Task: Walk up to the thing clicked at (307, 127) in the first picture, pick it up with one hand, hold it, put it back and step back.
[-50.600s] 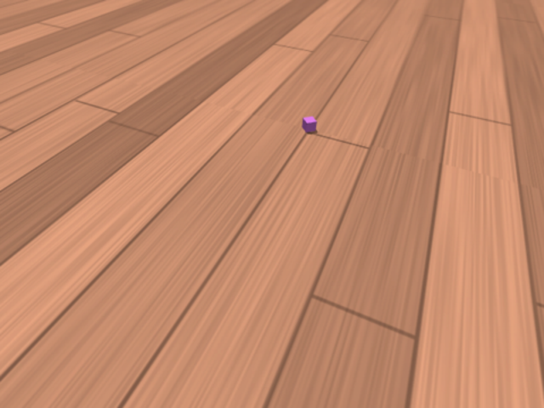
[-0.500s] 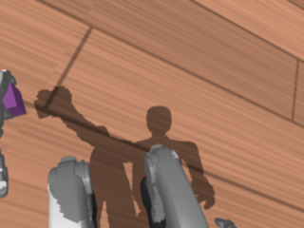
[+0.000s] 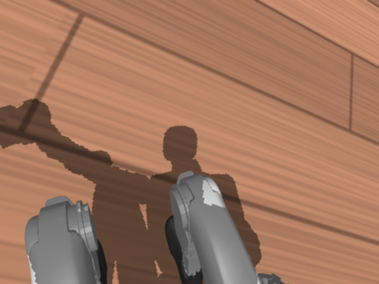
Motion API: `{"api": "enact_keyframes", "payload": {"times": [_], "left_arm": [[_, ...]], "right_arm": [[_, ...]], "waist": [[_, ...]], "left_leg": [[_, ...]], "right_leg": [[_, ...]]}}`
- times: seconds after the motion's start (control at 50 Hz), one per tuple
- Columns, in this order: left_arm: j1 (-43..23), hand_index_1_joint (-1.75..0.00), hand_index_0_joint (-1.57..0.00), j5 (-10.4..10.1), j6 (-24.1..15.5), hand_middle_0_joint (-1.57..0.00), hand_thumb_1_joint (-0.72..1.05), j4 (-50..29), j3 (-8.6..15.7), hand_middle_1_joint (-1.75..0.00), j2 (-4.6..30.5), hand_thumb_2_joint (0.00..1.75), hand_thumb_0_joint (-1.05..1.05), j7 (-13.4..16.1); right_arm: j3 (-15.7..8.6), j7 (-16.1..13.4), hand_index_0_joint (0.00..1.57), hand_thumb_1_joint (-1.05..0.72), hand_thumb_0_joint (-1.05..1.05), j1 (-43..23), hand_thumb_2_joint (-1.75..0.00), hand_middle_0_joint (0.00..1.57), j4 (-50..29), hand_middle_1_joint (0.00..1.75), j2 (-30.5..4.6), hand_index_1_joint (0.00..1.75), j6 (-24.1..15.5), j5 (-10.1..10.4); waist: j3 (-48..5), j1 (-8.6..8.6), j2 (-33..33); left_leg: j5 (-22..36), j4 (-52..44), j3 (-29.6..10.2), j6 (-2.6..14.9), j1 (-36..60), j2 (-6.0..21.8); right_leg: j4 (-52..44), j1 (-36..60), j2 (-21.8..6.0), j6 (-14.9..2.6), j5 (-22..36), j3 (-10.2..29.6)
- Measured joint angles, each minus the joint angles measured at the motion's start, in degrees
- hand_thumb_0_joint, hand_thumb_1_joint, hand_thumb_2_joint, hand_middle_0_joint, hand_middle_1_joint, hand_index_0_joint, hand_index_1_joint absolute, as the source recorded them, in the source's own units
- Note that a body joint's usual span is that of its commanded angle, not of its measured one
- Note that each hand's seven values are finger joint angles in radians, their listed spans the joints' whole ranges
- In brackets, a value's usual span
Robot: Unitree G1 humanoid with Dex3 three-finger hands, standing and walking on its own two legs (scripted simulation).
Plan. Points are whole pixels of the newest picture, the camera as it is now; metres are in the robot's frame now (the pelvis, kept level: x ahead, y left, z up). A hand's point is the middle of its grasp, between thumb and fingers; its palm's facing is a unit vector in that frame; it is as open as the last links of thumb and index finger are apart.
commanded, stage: lower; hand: left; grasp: from above
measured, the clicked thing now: out of the picture +0.48 +0.36 -0.20
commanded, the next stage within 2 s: rest in 0.34 s
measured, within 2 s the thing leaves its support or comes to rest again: rests again in 1.36 s
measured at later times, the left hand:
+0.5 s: hand out of the picture +0.48 +0.35 -0.22, palm faces -0.41 -0.15 -0.90, open 9.8 cm
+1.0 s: hand out of the picture +0.48 +0.34 -0.25, palm faces -0.41 -0.16 -0.90, open 9.8 cm
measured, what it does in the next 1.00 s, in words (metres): stands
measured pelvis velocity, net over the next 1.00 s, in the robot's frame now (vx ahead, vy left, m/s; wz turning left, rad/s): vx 0.00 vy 0.01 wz -0.08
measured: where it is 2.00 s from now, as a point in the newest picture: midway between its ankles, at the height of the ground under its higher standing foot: (144, 277)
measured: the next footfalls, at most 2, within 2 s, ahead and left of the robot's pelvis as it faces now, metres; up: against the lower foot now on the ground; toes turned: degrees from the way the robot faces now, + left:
none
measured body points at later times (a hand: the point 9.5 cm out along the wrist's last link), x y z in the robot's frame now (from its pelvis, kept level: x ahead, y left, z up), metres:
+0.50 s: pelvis +0.00 +0.00 -0.03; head +0.27 +0.10 +0.32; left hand +0.50 +0.35 -0.17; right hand +0.05 -0.26 -0.11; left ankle +0.08 +0.13 -0.31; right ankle +0.10 -0.12 -0.31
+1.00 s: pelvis +0.00 +0.01 -0.04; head +0.28 +0.11 +0.30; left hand +0.50 +0.35 -0.20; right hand +0.04 -0.25 -0.10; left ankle +0.08 +0.13 -0.31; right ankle +0.10 -0.12 -0.31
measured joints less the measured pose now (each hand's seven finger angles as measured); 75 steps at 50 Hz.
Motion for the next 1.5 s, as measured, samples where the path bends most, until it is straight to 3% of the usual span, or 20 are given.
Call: {"api": "enact_keyframes", "payload": {"times": [0.2, 0.28, 0.48, 0.88, 1.06, 1.5], "left_arm": [[0.2, -0.42, -0.78, -0.3, -0.4, -0.76, 0.04, -0.9, -0.8, -0.44, 1.6, 0.39, 0.01, -1.1], [0.7, -0.42, -0.78, -0.3, -1.3, -0.76, 0.03, -1.5, 0.0, -0.44, 2.2, 0.40, 0.01, -1.1], [1.3, -0.41, -0.79, 0.5, -2.0, -0.77, 0.02, -1.4, 1.4, -0.43, 3.5, 0.40, 0.01, 1.4], [0.1, -0.41, -0.79, 0.6, -2.8, -0.77, 0.02, 3.1, 1.7, -0.43, 8.4, 0.40, 0.01, 4.7], [0.0, -0.41, -0.79, 1.0, -2.7, -0.77, 0.03, 5.2, 0.7, -0.43, 9.5, 0.40, 0.00, 6.6], [-1.7, -0.42, -0.79, -0.9, -2.1, -0.77, 0.03, 8.0, -0.6, -0.43, 12.3, 0.40, 0.00, 8.7]], "right_arm": [[1.2, 0.0, 0.20, -0.90, 0.00, -1.1, -0.90, 0.21, -0.8, 0.30, -0.4, 0.30, 0.2, 0.0], [1.6, 0.0, 0.20, -0.90, 0.00, -1.6, -0.90, 0.21, -1.3, 0.30, -0.6, 0.30, 0.1, -0.4], [2.9, 0.5, 0.20, -0.90, 0.00, -2.3, -0.90, 0.21, -2.1, 0.30, -1.1, 0.30, -0.3, -1.3], [7.0, 1.2, 0.20, -0.90, 0.00, -2.6, -0.89, 0.21, -3.5, 0.30, -2.0, 0.30, -2.7, -2.7], [8.4, 1.5, 0.20, -0.89, 0.00, -2.8, -0.89, 0.21, -3.6, 0.30, -2.4, 0.30, -3.8, -3.3], [11.4, 2.6, 0.20, -0.90, 0.00, -3.8, -0.90, 0.21, -4.8, 0.30, -3.2, 0.30, -7.0, -4.1]], "waist": [[1.6, 0.09, -0.9], [2.8, 0.03, -1.4], [4.7, -0.65, -2.9], [8.2, -2.97, -5.2], [8.4, -3.57, -6.0], [10.7, -4.78, -7.5]], "left_leg": [[-0.8, 2.6, -0.9, -0.12, -1.4, -0.2], [-0.9, 3.7, -1.3, -0.14, -1.9, -0.2], [-0.9, 5.9, -2.5, -0.15, -3.0, -0.4], [-1.4, 8.3, -4.5, -0.04, -3.0, -0.1], [-1.4, 9.0, -5.2, -0.01, -3.0, -0.1], [-1.7, 9.9, -6.6, 0.05, -2.5, 0.3]], "right_leg": [[2.1, -1.0, 0.1, 0.09, -0.7, -0.7], [2.9, -1.3, 0.2, 0.19, -0.8, -1.1], [4.4, -2.0, 0.4, 0.30, -0.5, -2.0], [5.1, -1.4, 1.3, 0.90, -0.1, -3.6], [5.3, -1.2, 1.5, 0.93, 0.1, -4.1], [5.0, -0.6, 2.2, 1.39, 0.8, -5.1]]}}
